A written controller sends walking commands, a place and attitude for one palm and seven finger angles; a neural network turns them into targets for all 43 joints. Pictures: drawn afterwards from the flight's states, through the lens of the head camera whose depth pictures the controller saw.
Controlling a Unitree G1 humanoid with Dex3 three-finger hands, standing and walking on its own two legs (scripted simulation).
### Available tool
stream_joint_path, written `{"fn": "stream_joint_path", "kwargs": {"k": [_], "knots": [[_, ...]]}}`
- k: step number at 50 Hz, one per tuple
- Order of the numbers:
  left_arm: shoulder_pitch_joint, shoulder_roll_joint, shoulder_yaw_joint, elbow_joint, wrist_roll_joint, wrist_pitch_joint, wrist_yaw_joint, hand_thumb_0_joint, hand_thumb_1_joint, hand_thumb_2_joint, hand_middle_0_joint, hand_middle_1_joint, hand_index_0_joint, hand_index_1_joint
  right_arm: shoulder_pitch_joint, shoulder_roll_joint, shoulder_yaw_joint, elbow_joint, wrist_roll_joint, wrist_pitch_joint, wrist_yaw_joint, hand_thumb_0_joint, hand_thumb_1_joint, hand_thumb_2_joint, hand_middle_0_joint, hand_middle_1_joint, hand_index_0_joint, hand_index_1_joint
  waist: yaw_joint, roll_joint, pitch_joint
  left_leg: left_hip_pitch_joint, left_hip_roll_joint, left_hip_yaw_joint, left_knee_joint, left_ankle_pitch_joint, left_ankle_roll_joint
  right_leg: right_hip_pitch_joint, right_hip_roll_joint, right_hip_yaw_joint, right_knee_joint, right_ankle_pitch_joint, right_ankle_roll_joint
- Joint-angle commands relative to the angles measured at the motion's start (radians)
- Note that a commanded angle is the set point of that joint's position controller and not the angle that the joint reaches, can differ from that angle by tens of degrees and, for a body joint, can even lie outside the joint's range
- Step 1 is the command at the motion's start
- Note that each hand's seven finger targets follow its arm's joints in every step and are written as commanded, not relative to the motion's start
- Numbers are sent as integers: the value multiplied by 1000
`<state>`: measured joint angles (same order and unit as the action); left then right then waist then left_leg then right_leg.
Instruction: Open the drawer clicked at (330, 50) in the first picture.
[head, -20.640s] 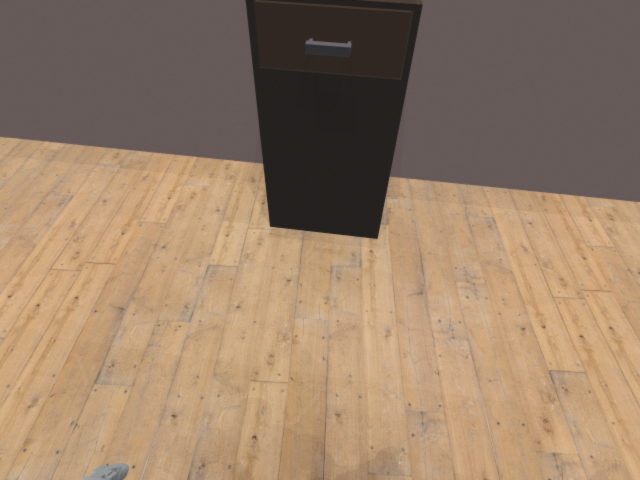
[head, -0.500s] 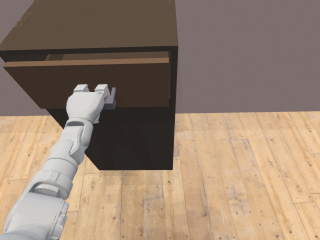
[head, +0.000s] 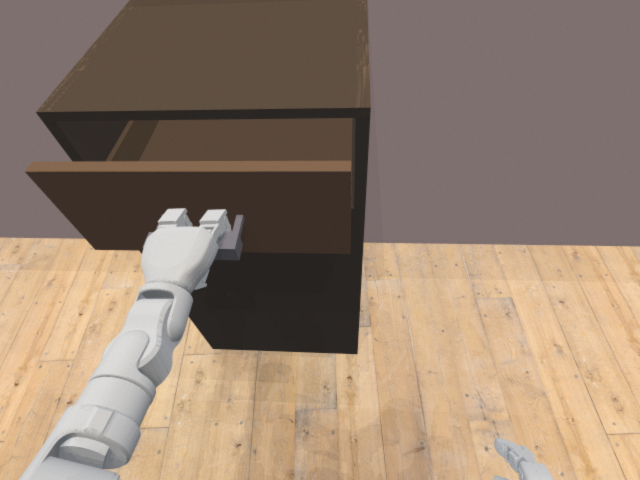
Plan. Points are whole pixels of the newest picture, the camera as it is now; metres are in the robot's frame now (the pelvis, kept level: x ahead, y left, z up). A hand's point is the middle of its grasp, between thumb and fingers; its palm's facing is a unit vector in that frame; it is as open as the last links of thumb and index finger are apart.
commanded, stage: pull the drawer open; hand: left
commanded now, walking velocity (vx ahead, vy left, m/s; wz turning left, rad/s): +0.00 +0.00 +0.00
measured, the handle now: (197, 233) +0.43 +0.20 +0.05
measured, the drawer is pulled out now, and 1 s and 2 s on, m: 0.10 0.23 0.30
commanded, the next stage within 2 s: open the thumb to release the handle in 1.88 s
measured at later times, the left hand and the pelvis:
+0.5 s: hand (183, 322) +0.30 +0.20 +0.03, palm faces +0.02 -0.07 -1.00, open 6.0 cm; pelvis -0.01 -0.01 +0.00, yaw +0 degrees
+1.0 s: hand (172, 363) +0.25 +0.20 +0.03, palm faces +0.02 -0.09 -1.00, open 6.0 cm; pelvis -0.01 -0.01 +0.00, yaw +0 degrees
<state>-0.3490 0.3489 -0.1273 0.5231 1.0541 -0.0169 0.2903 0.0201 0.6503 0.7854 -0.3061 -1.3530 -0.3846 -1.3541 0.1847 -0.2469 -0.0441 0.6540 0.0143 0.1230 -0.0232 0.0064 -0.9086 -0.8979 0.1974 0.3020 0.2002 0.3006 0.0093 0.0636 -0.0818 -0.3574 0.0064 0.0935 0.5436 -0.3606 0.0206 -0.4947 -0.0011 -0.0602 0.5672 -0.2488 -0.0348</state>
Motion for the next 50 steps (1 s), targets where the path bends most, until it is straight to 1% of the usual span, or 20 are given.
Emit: {"fn": "stream_joint_path", "kwargs": {"k": [1, 7, 9, 10, 11, 13, 14, 16, 19, 22, 23, 24, 32, 33, 35, 39, 42, 43, 45, 50], "knots": [[-221, 243, 159, -253, -21, 18, 51, 0, 900, 900, -400, -1350, -400, -1350, -41, -122, -38, -125, -4, -39, -11, 0, -900, -900, 200, 300, 200, 300, 37, -79, -347, 12, -32, -51, -35, 488, 4, 373, 4, 56, -5, 439, -1], [-86, 216, 155, -367, -27, 24, 57, 0, 900, 900, -400, -1350, -400, -1350, -73, -114, -38, -138, -6, -51, -7, 0, -900, -900, 200, 300, 200, 300, 55, -44, -353, 50, -28, -51, -42, 523, -4, 379, 3, 58, -8, 446, -3], [-60, 227, 164, -371, -28, 29, 56, 0, 900, 900, -400, -1350, -400, -1350, -86, -115, -34, -139, -5, -53, -7, 0, -900, -900, 200, 300, 200, 300, 55, -59, -321, 31, -30, -49, -49, 478, -4, 380, 0, 62, -14, 423, -1], [-94, 210, 145, -389, -32, 27, 58, 0, 900, 900, -400, -1350, -400, -1350, -90, -115, -33, -136, -5, -55, -9, 0, -900, -900, 200, 300, 200, 300, 39, -73, -307, 34, -29, -48, -50, 452, -2, 367, 1, 60, -20, 411, 0], [-74, 233, 168, -393, -29, 26, 60, 0, 900, 900, -400, -1350, -400, -1350, -94, -114, -33, -137, -5, -58, -11, 0, -900, -900, 200, 300, 200, 300, 53, -56, -305, 29, -32, -47, -55, 436, -3, 371, 2, 62, -20, 386, -3], [-61, 233, 168, -424, -23, 27, 65, 0, 900, 900, -400, -1350, -400, -1350, -106, -115, -32, -139, -6, -60, -12, 0, -900, -900, 200, 300, 200, 300, 56, -53, -317, 45, -31, -50, -55, 446, -5, 372, 3, 65, -19, 378, -5], [-61, 208, 141, -452, -20, 26, 68, 0, 900, 900, -400, -1350, -400, -1350, -110, -109, -31, -142, -9, -63, -9, 0, -900, -900, 200, 300, 200, 300, 55, -27, -325, 60, -30, -53, -56, 448, -7, 362, 1, 63, -20, 366, -5], [-28, 183, 126, -454, -24, 29, 69, 0, 900, 900, -400, -1350, -400, -1350, -115, -105, -31, -140, -9, -69, -9, 0, -900, -900, 200, 300, 200, 300, 55, -37, -297, 66, -29, -53, -53, 463, -9, 346, 4, 55, -19, 364, -7], [-7, 214, 154, -451, -27, 32, 68, 0, 900, 900, -400, -1350, -400, -1350, -129, -106, -27, -139, -10, -71, -13, 0, -900, -900, 200, 300, 200, 300, 58, -62, -278, 45, -32, -49, -62, 397, -6, 358, 0, 65, -31, 334, -3], [-45, 193, 127, -440, -26, 30, 65, 0, 900, 900, -400, -1350, -400, -1350, -143, -101, -19, -139, -8, -75, -21, 0, -900, -900, 200, 300, 200, 300, 50, -74, -235, 26, -38, -49, -72, 321, -1, 339, -1, 64, -44, 268, -2], [-44, 227, 154, -439, -23, 28, 65, 0, 900, 900, -400, -1350, -400, -1350, -145, -104, -21, -136, -6, -76, -23, 0, -900, -900, 200, 300, 200, 300, 54, -75, -243, 30, -38, -47, -71, 310, -2, 343, 0, 73, -47, 251, -2], [-45, 218, 143, -454, -16, 27, 66, 0, 900, 900, -400, -1350, -400, -1350, -147, -99, -19, -137, -11, -78, -22, 0, -900, -900, 200, 300, 200, 300, 60, -39, -262, 39, -39, -47, -73, 315, -3, 348, -3, 72, -44, 252, -4], [73, 191, 141, -504, -32, 20, 53, 0, 900, 900, -400, -1350, -400, -1350, -164, -93, -15, -152, -14, -86, -19, 0, -900, -900, 200, 300, 200, 300, 74, -71, -251, 36, -38, -51, -74, 340, -4, 367, -1, 71, -40, 286, -4], [108, 206, 161, -512, -31, 19, 53, 0, 900, 900, -400, -1350, -400, -1350, -168, -96, -15, -158, -15, -85, -18, 0, -900, -900, 200, 300, 200, 300, 81, -71, -255, 34, -39, -50, -74, 341, -5, 379, 0, 76, -42, 288, -4], [130, 176, 134, -552, -36, 15, 51, 0, 900, 900, -400, -1350, -400, -1350, -172, -91, -14, -162, -16, -88, -15, 0, -900, -900, 200, 300, 200, 300, 78, -58, -250, 39, -38, -50, -71, 352, -4, 374, -4, 73, -38, 306, -4], [236, 179, 150, -606, -27, 18, 57, 0, 900, 900, -400, -1350, -400, -1350, -179, -88, -14, -169, -22, -89, -5, 0, -900, -900, 200, 300, 200, 300, 92, -45, -250, 44, -36, -53, -69, 377, -9, 373, -1, 74, -29, 313, -7], [267, 153, 129, -661, -27, 19, 63, 0, 900, 900, -400, -1350, -400, -1350, -184, -88, -17, -172, -25, -91, 1, 0, -900, -900, 200, 300, 200, 300, 84, -51, -236, 59, -33, -55, -58, 388, -9, 349, 2, 71, -26, 315, -7], [301, 170, 152, -671, -28, 21, 65, 0, 900, 900, -400, -1350, -400, -1350, -189, -90, -17, -177, -22, -91, 2, 0, -900, -900, 200, 300, 200, 300, 90, -48, -237, 57, -32, -56, -58, 389, -12, 352, 4, 74, -26, 305, -8], [304, 144, 121, -699, -26, 24, 70, 0, 900, 900, -400, -1350, -400, -1350, -192, -86, -15, -174, -26, -91, 5, 0, -900, -900, 200, 300, 200, 300, 82, -39, -221, 60, -32, -57, -57, 374, -13, 335, 3, 71, -26, 290, -8], [352, 155, 136, -727, -21, 29, 77, 0, 900, 900, -400, -1350, -400, -1350, -200, -81, -13, -175, -30, -91, 4, 0, -900, -900, 200, 300, 200, 300, 86, -56, -203, 55, -34, -60, -52, 345, -10, 328, 4, 72, -26, 269, -8]]}}
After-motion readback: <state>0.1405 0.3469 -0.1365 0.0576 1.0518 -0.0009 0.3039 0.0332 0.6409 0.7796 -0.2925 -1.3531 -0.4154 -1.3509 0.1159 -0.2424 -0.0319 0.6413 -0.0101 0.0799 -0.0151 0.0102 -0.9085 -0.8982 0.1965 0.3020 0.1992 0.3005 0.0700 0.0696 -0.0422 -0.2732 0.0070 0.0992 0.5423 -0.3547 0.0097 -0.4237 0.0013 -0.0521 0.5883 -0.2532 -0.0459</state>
